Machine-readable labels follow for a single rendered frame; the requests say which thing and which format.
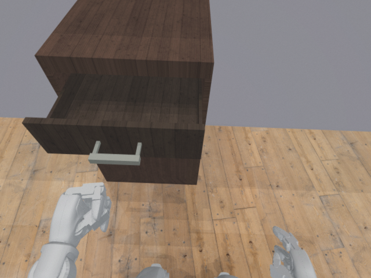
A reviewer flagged handle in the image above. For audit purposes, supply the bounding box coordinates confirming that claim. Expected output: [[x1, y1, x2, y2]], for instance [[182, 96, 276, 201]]
[[88, 141, 142, 166]]

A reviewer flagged cabinet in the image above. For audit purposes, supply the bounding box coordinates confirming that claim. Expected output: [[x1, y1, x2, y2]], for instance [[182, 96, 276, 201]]
[[35, 0, 214, 185]]

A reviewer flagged right robot hand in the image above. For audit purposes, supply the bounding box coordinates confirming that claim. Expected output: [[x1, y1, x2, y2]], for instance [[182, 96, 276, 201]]
[[270, 226, 317, 278]]

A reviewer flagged left robot forearm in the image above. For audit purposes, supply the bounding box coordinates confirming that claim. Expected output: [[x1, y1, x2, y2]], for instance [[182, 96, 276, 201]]
[[27, 242, 79, 278]]

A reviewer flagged drawer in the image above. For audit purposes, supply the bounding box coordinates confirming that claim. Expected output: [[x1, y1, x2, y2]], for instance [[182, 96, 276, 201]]
[[22, 74, 205, 159]]

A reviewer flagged robot left thigh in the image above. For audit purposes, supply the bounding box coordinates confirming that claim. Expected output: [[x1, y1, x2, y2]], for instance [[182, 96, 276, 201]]
[[136, 266, 169, 278]]

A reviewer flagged left robot hand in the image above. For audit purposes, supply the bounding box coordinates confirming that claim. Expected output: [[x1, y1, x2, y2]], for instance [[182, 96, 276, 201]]
[[49, 182, 112, 247]]

